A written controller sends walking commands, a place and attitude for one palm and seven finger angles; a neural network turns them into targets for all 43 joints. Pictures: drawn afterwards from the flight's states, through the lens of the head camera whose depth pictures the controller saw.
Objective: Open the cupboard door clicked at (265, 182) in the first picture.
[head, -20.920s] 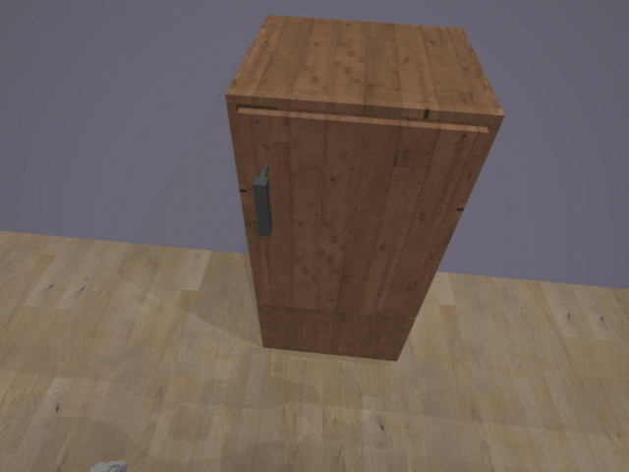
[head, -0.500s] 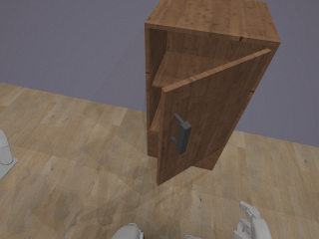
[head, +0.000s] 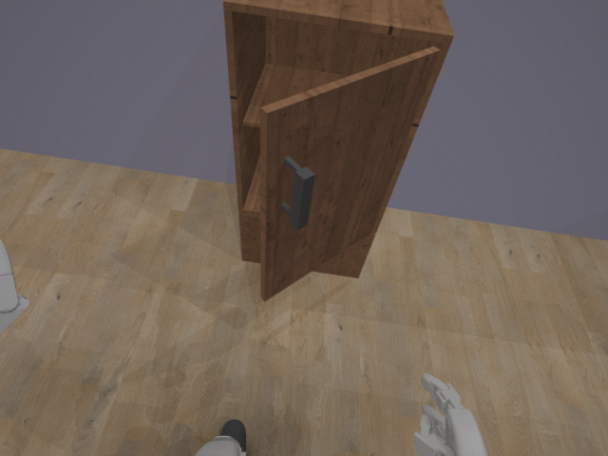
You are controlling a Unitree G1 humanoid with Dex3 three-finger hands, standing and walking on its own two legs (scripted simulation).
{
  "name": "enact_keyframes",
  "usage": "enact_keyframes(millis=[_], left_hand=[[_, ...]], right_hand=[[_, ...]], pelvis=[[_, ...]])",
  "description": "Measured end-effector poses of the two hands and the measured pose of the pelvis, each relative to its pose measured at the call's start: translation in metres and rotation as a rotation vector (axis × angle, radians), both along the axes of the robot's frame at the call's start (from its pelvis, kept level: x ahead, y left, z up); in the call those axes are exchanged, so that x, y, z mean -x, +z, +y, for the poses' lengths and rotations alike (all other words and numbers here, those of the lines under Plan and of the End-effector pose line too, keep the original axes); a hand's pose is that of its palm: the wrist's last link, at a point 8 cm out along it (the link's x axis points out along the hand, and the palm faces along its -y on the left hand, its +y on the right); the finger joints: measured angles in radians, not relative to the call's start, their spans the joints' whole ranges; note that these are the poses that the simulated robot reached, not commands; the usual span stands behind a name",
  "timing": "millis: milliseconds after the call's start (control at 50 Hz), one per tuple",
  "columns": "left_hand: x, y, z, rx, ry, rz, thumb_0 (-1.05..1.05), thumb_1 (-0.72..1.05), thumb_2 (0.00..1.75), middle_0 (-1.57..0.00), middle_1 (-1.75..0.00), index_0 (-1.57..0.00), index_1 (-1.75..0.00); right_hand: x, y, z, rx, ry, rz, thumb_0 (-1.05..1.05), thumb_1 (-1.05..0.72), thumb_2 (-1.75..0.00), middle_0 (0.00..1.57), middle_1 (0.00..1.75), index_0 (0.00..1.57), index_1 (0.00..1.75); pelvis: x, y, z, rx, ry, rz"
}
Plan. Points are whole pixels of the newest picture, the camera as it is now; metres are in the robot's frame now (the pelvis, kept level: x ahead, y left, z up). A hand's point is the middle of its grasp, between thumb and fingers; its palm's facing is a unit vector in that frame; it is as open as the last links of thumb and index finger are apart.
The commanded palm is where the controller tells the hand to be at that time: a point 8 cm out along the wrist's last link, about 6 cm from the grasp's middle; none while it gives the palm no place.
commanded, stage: stop stepping back and stand still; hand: left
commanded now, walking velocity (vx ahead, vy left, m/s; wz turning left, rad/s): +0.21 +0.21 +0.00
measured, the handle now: (294, 193) +0.55 +0.05 -0.02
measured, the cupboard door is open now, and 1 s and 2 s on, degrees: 46 46 46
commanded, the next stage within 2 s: let the arm hang, fingers relaxed in 1.70 s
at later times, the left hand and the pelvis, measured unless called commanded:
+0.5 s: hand (80, 378) +0.15 +0.18 +0.19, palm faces +0.35 -0.77 -0.53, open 7.4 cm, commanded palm +0.12 +0.24 +0.19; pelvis -0.05 -0.05 +0.01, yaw -4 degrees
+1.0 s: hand (21, 407) +0.13 +0.21 +0.19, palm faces +0.41 -0.78 -0.48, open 7.4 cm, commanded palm +0.08 +0.25 +0.19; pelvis -0.07 -0.04 +0.02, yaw -3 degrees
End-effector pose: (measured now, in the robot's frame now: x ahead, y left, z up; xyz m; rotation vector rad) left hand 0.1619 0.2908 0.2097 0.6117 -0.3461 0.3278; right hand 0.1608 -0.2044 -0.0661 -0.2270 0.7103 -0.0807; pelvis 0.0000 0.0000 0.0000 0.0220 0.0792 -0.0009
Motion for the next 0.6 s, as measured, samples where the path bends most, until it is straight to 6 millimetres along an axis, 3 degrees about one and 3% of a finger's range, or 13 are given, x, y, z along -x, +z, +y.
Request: enact_keyframes(millis=[40, 120, 220, 280, 340, 400, 460, 540, 600], left_hand=[[0.007, 0.002, -0.007, -0.015, -0.014, 0.02, 0.01, 0.89, 0.9, -0.22, -0.3, -0.22, -0.3], [0.017, 0.007, -0.003, -0.006, 0.026, 0.0, 0.01, 0.89, 0.9, -0.22, -0.3, -0.22, -0.3], [0.004, -0.012, 0.003, 0.093, 0.072, -0.048, 0.01, 0.89, 0.9, -0.22, -0.3, -0.22, -0.3], [-0.008, -0.026, -0.011, 0.153, 0.053, -0.023, 0.01, 0.89, 0.9, -0.21, -0.3, -0.21, -0.3], [-0.004, -0.03, -0.035, 0.125, 0.0, 0.03, 0.02, 0.9, 0.9, -0.21, -0.3, -0.21, -0.3], [0.018, -0.024, -0.06, 0.056, -0.054, 0.062, 0.02, 0.89, 0.9, -0.21, -0.3, -0.21, -0.3], [0.042, -0.007, -0.071, 0.017, -0.06, 0.061, 0.02, 0.89, 0.9, -0.22, -0.3, -0.22, -0.3], [0.052, 0.011, -0.062, -0.034, 0.027, 0.057, 0.01, 0.89, 0.9, -0.22, -0.3, -0.22, -0.3], [0.048, 0.007, -0.049, -0.007, 0.12, 0.066, 0.01, 0.89, 0.9, -0.22, -0.3, -0.22, -0.3]], right_hand=[[0.014, -0.01, -0.013, 0.005, -0.017, 0.042, 0.01, -0.9, -0.9, 0.21, 0.3, 0.2, 0.31], [0.043, -0.012, -0.037, 0.003, -0.098, 0.083, 0.01, -0.9, -0.9, 0.21, 0.3, 0.2, 0.3], [0.061, -0.017, -0.067, 0.045, -0.191, 0.012, 0.01, -0.9, -0.9, 0.21, 0.3, 0.2, 0.3], [0.073, -0.017, -0.074, 0.039, -0.212, -0.016, 0.02, -0.9, -0.9, 0.2, 0.3, 0.2, 0.3], [0.086, -0.015, -0.078, 0.015, -0.219, -0.038, 0.01, -0.9, -0.9, 0.2, 0.3, 0.2, 0.3], [0.1, -0.019, -0.083, -0.012, -0.213, -0.014, 0.01, -0.9, -0.9, 0.2, 0.3, 0.2, 0.3], [0.112, -0.02, -0.088, -0.015, -0.191, 0.075, 0.01, -0.9, -0.9, 0.2, 0.3, 0.2, 0.3], [0.12, -0.019, -0.094, -0.018, -0.184, 0.135, 0.01, -0.9, -0.9, 0.2, 0.3, 0.2, 0.3], [0.115, -0.023, -0.098, -0.017, -0.169, 0.139, 0.02, -0.9, -0.9, 0.2, 0.3, 0.2, 0.3]], pelvis=[[0.008, 0.0, -0.001, 0.032, -0.007, -0.026], [0.003, 0.006, -0.007, -0.004, -0.052, -0.06], [0.007, -0.006, -0.006, -0.012, -0.071, -0.1], [0.024, -0.008, -0.013, -0.036, -0.071, -0.126], [0.039, -0.008, -0.025, -0.041, -0.072, -0.139], [0.048, -0.007, -0.038, -0.022, -0.046, -0.133], [0.048, 0.004, -0.047, -0.028, -0.065, -0.102], [0.046, 0.017, -0.054, -0.037, -0.067, -0.069], [0.047, 0.02, -0.056, -0.035, -0.047, -0.063]])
